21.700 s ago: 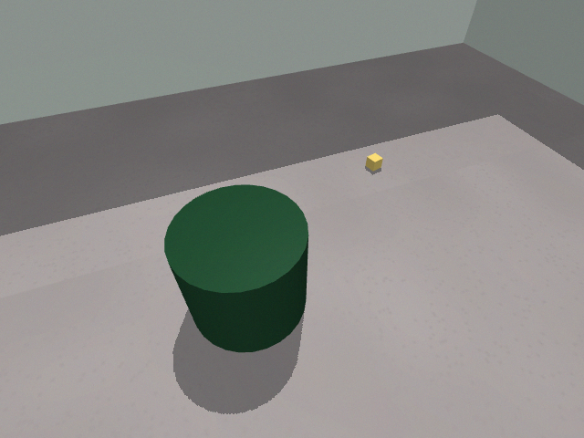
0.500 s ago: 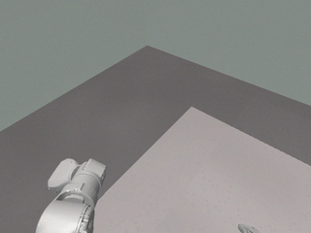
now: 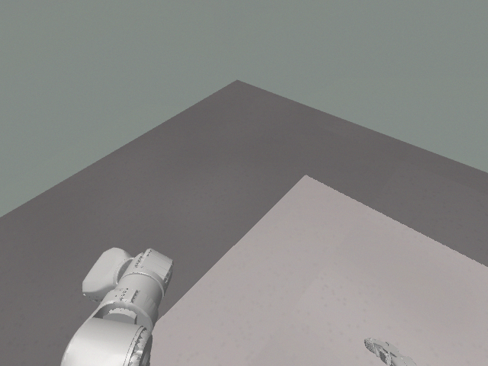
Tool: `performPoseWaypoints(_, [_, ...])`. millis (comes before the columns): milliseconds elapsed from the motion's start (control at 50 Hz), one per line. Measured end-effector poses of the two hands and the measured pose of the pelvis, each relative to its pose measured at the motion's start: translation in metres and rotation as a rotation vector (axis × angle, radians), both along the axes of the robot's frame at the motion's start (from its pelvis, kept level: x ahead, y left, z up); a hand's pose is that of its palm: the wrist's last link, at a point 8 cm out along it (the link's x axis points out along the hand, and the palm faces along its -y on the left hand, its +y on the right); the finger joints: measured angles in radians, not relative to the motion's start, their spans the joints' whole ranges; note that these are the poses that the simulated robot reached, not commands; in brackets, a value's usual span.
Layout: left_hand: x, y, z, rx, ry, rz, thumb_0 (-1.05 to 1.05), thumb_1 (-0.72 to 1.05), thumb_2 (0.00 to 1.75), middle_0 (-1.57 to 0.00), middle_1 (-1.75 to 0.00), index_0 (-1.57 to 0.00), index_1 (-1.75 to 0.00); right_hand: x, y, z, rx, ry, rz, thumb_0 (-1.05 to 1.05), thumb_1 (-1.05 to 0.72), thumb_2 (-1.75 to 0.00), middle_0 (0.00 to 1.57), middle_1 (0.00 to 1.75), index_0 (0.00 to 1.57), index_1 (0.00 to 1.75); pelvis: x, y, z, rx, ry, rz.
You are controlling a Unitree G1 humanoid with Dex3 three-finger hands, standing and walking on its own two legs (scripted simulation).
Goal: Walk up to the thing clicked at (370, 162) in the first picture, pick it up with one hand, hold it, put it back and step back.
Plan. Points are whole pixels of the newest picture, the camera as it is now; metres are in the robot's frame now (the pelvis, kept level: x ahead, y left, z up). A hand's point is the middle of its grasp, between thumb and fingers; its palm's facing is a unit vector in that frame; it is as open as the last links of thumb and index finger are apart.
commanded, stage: hold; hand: left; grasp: from above
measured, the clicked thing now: (132, 291) +0.32 +0.25 -0.09
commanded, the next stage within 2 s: crouch in 0.76 s
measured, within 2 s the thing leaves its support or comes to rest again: neither
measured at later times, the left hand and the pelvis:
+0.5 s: hand (130, 287) +0.31 +0.23 -0.04, palm faces -0.11 -0.44 -0.89, open 8.8 cm; pelvis +0.01 +0.00 +0.00, yaw +0 degrees
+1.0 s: hand (131, 292) +0.30 +0.22 -0.04, palm faces -0.13 -0.42 -0.90, open 8.8 cm; pelvis +0.00 +0.00 +0.00, yaw +0 degrees
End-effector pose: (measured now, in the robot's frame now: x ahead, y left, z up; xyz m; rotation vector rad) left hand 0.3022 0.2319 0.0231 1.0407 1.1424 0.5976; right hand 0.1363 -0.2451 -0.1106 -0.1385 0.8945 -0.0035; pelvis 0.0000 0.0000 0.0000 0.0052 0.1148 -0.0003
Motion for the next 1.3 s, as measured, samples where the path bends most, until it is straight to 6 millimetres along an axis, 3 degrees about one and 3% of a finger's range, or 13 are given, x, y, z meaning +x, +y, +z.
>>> performPoseWaypoints(360, [0.004,0.001,-0.001,0.005,0.015,0.007,-0.01,0.26,0.39,-0.94,-0.39,-0.73,-0.36,0.015,0.001,0.005,0.002,-0.012,0.01,0.01,-0.91,-0.9,0.2,0.3,0.2,0.3,0.006,0.0,0.002,0.0,0.007,0.0])
performPoseWaypoints(880, [-0.003,-0.006,0.0,0.001,0.006,0.0,-0.01,0.26,0.38,-0.94,-0.38,-0.74,-0.36,0.004,-0.007,0.005,0.001,-0.002,-0.013,0.01,-0.91,-0.9,0.2,0.3,0.2,0.3,0.0,-0.003,0.002,0.001,0.005,0.0])
performPoseWaypoints(1000, [-0.007,-0.004,0.0,0.014,0.027,0.005,-0.01,0.27,0.41,-0.89,-0.46,-0.7,-0.39,0.001,-0.005,0.005,0.002,-0.009,-0.012,0.01,-0.88,-0.9,0.2,0.3,0.2,0.3,-0.004,-0.002,0.002,0.0,0.003,-0.002])
performPoseWaypoints(1160, [-0.011,-0.004,-0.03,-0.018,0.089,-0.018,-0.02,0.28,0.43,-0.86,-0.52,-0.67,-0.41,-0.017,-0.007,0.0,-0.024,0.015,-0.028,0.01,-0.87,-0.89,0.2,0.3,0.21,0.3,-0.012,-0.002,-0.005,-0.006,0.054,-0.003])
performPoseWaypoints(1300, [-0.006,0.006,-0.088,0.046,0.084,-0.072,-0.01,0.29,0.42,-0.85,-0.53,-0.66,-0.42,-0.058,-0.016,-0.035,-0.085,0.103,-0.023,0.01,-0.86,-0.89,0.2,0.3,0.21,0.3,-0.029,0.002,-0.041,-0.011,0.176,-0.012])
